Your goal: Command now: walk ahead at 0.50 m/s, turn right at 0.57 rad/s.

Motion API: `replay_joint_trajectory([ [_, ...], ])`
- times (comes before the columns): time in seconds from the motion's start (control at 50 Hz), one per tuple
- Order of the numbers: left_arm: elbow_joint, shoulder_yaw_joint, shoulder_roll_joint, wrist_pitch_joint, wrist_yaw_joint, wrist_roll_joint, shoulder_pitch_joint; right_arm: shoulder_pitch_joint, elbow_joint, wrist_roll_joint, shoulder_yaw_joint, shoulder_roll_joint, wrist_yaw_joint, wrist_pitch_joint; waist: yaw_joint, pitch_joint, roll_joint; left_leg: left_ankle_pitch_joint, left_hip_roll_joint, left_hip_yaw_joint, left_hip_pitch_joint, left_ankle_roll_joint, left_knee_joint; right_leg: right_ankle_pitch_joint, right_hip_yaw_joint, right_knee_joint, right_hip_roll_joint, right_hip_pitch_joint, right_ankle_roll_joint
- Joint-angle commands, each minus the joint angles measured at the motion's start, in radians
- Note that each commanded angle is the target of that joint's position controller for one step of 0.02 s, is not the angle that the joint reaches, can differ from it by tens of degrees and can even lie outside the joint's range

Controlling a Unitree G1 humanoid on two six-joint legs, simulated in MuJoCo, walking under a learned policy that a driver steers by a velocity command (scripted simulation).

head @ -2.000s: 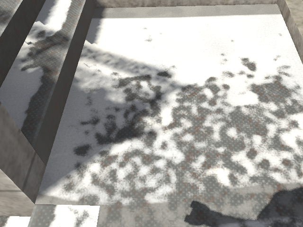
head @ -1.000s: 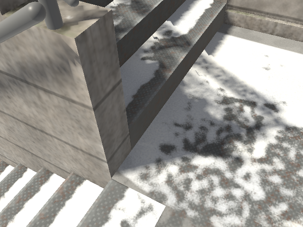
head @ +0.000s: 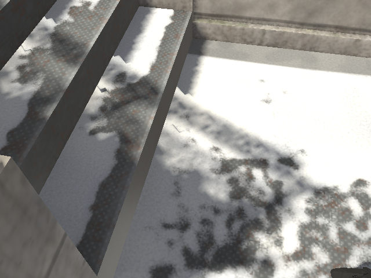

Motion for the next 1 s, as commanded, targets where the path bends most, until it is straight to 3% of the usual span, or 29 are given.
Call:
replay_joint_trajectory([
  [0.02, -0.045, 0.051, 0.174, -0.009, 0.008, -0.022, 0.036, -0.115, -0.086, 0.024, -0.011, -0.058, 0.012, -0.020, 0.034, -0.052, -0.064, 0.086, -0.080, 0.058, 0.163, 0.004, -0.148, 0.123, 0.214, -0.075, -0.221, -0.056, -0.126],
  [0.04, -0.025, 0.049, 0.163, -0.008, 0.008, -0.029, 0.062, -0.109, -0.083, 0.036, -0.018, -0.083, 0.016, -0.022, 0.037, -0.038, -0.097, 0.073, -0.085, 0.053, 0.177, 0.023, -0.217, 0.117, 0.227, -0.059, -0.223, -0.018, -0.109],
  [0.08, -0.017, 0.044, 0.138, 0.003, 0.006, -0.013, 0.066, -0.097, -0.079, 0.022, -0.025, -0.102, 0.008, -0.026, 0.039, -0.045, -0.140, -0.010, -0.093, 0.033, 0.241, 0.041, -0.255, 0.073, 0.297, -0.002, -0.230, 0.026, -0.101],
  [0.12, -0.017, 0.043, 0.146, 0.001, 0.003, -0.007, 0.046, -0.046, -0.077, 0.029, -0.051, -0.136, 0.015, -0.036, -0.025, -0.059, -0.124, -0.111, -0.115, 0.051, 0.337, 0.076, -0.299, 0.093, 0.355, 0.060, -0.254, 0.041, -0.095],
  [0.14, -0.024, 0.029, 0.104, 0.002, -0.003, 0.009, 0.054, 0.045, -0.066, 0.025, -0.069, -0.163, 0.001, -0.041, -0.059, -0.116, -0.114, -0.082, -0.060, 0.024, 0.516, 0.108, -0.346, 0.097, 0.321, 0.151, -0.224, -0.005, -0.059],
  [0.16, -0.024, 0.006, 0.030, -0.015, -0.006, 0.007, 0.056, 0.197, -0.058, 0.029, -0.102, -0.244, -0.009, -0.038, -0.127, -0.251, -0.078, -0.030, 0.129, -0.140, 0.795, 0.177, -0.316, 0.016, 0.190, 0.420, -0.144, -0.113, 0.005],
  [0.18, -0.049, 0.001, 0.040, -0.030, 0.000, -0.029, 0.150, 0.291, 0.015, 0.012, -0.119, -0.275, 0.008, -0.019, -0.109, -0.370, 0.227, -0.201, 0.311, -0.546, 1.085, 0.355, -0.359, -0.320, 0.045, 0.719, -0.039, -0.442, 0.084],
  [0.2, -0.033, 0.017, 0.128, -0.030, 0.007, -0.033, 0.153, 0.279, -0.001, 0.026, -0.103, -0.181, 0.017, -0.010, -0.120, -0.333, 0.163, -0.430, 0.327, -0.649, 1.047, 0.340, -0.409, -0.330, 0.071, 0.860, -0.121, -0.539, 0.107],
  [0.22, -0.049, 0.030, 0.170, -0.016, 0.004, -0.022, 0.049, 0.228, -0.012, 0.029, -0.081, -0.116, 0.009, -0.001, -0.141, -0.189, 0.115, -0.478, 0.284, -0.496, 0.927, 0.282, -0.444, -0.253, 0.047, 0.906, -0.155, -0.578, 0.117],
  [0.26, -0.086, 0.038, 0.146, 0.000, 0.006, -0.006, -0.038, 0.141, -0.009, 0.025, -0.067, -0.069, 0.006, 0.007, -0.117, -0.041, 0.054, -0.247, 0.214, -0.284, 0.728, 0.254, -0.481, -0.151, 0.007, 0.852, -0.204, -0.557, 0.129],
  [0.3, -0.083, 0.034, 0.072, 0.031, 0.001, 0.012, 0.024, 0.146, 0.017, 0.024, -0.089, -0.111, -0.007, 0.001, -0.078, 0.006, 0.073, -0.182, 0.170, -0.145, 0.591, 0.231, -0.547, -0.090, -0.010, 0.830, -0.228, -0.454, 0.142],
  [0.32, -0.044, 0.030, 0.032, 0.039, -0.007, 0.003, 0.092, 0.177, 0.049, 0.003, -0.096, -0.107, -0.007, 0.005, -0.063, -0.002, 0.089, -0.101, 0.172, -0.089, 0.580, 0.234, -0.507, -0.108, 0.000, 0.866, -0.214, -0.417, 0.154],
  [0.4, -0.129, 0.022, 0.044, 0.025, -0.011, 0.005, -0.128, 0.154, 0.051, 0.023, -0.095, -0.100, -0.010, -0.011, -0.112, -0.005, 0.092, -0.120, 0.155, 0.045, 0.647, 0.249, -0.581, 0.006, -0.070, 0.673, -0.265, -0.566, 0.158],
  [0.46, -0.133, -0.008, -0.027, 0.026, -0.023, 0.013, -0.149, 0.185, 0.067, 0.040, -0.120, -0.153, -0.027, 0.005, -0.104, 0.017, 0.045, 0.057, 0.193, 0.106, 0.667, 0.256, -0.548, 0.160, -0.055, 0.518, -0.286, -0.556, 0.163],
  [0.5, -0.144, 0.009, 0.022, 0.021, -0.026, 0.009, -0.215, 0.164, 0.067, 0.022, -0.114, -0.152, -0.024, 0.009, -0.117, 0.036, 0.075, 0.014, 0.150, 0.192, 0.622, 0.216, -0.557, 0.187, -0.139, 0.427, -0.248, -0.482, 0.148],
  [0.54, -0.183, 0.015, 0.032, 0.014, -0.042, -0.012, -0.287, 0.190, 0.078, 0.051, -0.121, -0.171, -0.017, 0.018, -0.126, 0.064, 0.073, -0.008, 0.176, 0.199, 0.621, 0.210, -0.580, 0.157, -0.148, 0.374, -0.245, -0.432, 0.122],
  [0.58, -0.185, 0.017, 0.021, 0.028, -0.056, 0.006, -0.287, 0.192, 0.088, 0.079, -0.140, -0.201, -0.023, 0.015, -0.103, 0.080, 0.047, 0.069, 0.205, 0.248, 0.697, 0.195, -0.546, 0.121, -0.163, 0.299, -0.236, -0.423, 0.090],
  [0.6, -0.171, 0.023, 0.032, 0.038, -0.051, 0.011, -0.275, 0.183, 0.081, 0.081, -0.141, -0.190, -0.014, 0.015, -0.102, 0.018, 0.079, 0.227, 0.193, 0.268, 0.731, 0.198, -0.473, 0.059, -0.197, 0.284, -0.200, -0.356, 0.084],
  [0.64, -0.163, 0.062, 0.097, 0.024, -0.044, -0.006, -0.136, 0.182, 0.098, 0.070, -0.144, -0.230, -0.007, 0.030, 0.016, -0.061, 0.081, 0.552, 0.167, 0.309, 0.706, 0.171, -0.247, 0.039, -0.245, 0.208, -0.131, -0.118, 0.009],
  [0.66, -0.118, 0.090, 0.149, 0.025, -0.038, -0.010, 0.014, 0.224, 0.110, 0.054, -0.128, -0.191, -0.015, 0.034, 0.086, -0.150, 0.033, 0.494, 0.139, 0.321, 0.567, 0.140, -0.046, 0.073, -0.222, 0.195, -0.105, 0.152, -0.034],
  [0.68, -0.110, 0.108, 0.226, 0.023, -0.021, -0.022, 0.121, 0.255, 0.089, 0.006, -0.087, -0.082, -0.011, 0.032, 0.093, -0.238, -0.191, -0.130, 0.062, 0.331, 0.335, 0.110, 0.279, 0.085, 0.071, 0.179, -0.307, 0.389, -0.103],
  [0.7, -0.139, 0.100, 0.296, 0.003, -0.027, -0.011, 0.092, 0.326, 0.032, 0.023, -0.057, -0.006, -0.001, 0.001, -0.002, -0.372, -0.383, -0.651, -0.112, 0.156, 0.029, 0.073, 0.578, -0.202, 0.634, -0.010, -0.499, 0.563, -0.277],
  [0.72, -0.122, 0.077, 0.186, -0.013, -0.035, 0.002, 0.098, 0.220, 0.040, 0.076, -0.082, -0.120, 0.010, -0.027, 0.062, -0.352, -0.209, -0.567, -0.076, 0.033, -0.044, 0.079, 0.664, -0.237, 0.622, -0.100, -0.505, 0.520, -0.235],
  [0.74, -0.104, 0.065, 0.165, -0.024, -0.036, 0.012, 0.056, 0.136, 0.014, 0.092, -0.085, -0.135, 0.010, -0.031, 0.052, -0.208, -0.156, -0.467, -0.029, 0.050, -0.112, 0.093, 0.644, -0.149, 0.471, -0.102, -0.500, 0.409, -0.186],
  [0.76, -0.095, 0.056, 0.149, -0.035, -0.034, 0.010, -0.001, 0.129, 0.033, 0.057, -0.076, -0.129, 0.002, -0.029, 0.010, -0.146, -0.061, -0.372, 0.024, 0.048, -0.048, 0.097, 0.557, -0.022, 0.350, -0.093, -0.470, 0.260, -0.149],
  [0.78, -0.096, 0.043, 0.109, -0.043, -0.033, 0.016, -0.049, 0.145, 0.050, 0.032, -0.081, -0.127, 0.000, -0.019, -0.028, -0.095, -0.073, -0.323, 0.051, 0.047, 0.003, 0.094, 0.504, 0.065, 0.252, -0.102, -0.434, 0.146, -0.133],
  [0.82, -0.090, 0.033, 0.069, -0.072, -0.038, 0.010, -0.104, 0.215, 0.094, 0.042, -0.086, -0.120, 0.013, 0.016, -0.077, -0.092, -0.125, -0.281, 0.074, 0.039, 0.097, 0.095, 0.461, 0.212, 0.131, -0.144, -0.404, 0.035, -0.121],
  [0.92, -0.010, 0.049, 0.100, -0.091, -0.021, 0.030, -0.057, 0.109, 0.084, 0.042, -0.064, -0.059, 0.011, 0.028, -0.053, -0.043, -0.064, -0.068, 0.041, 0.005, -0.010, 0.076, 0.261, 0.364, -0.060, -0.213, -0.387, 0.060, -0.102],
  [1.0, 0.022, 0.040, 0.085, -0.091, -0.011, 0.015, -0.060, 0.042, 0.078, 0.044, -0.056, -0.044, 0.033, 0.030, -0.022, -0.008, -0.071, 0.128, 0.001, 0.042, -0.007, 0.068, 0.041, 0.356, -0.191, -0.245, -0.353, 0.106, -0.056],
])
